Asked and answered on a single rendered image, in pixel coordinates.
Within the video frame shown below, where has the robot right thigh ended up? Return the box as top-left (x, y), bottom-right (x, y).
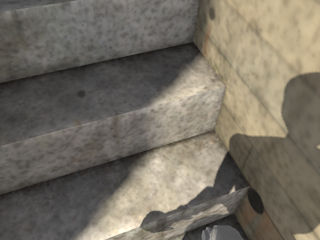
top-left (201, 225), bottom-right (244, 240)

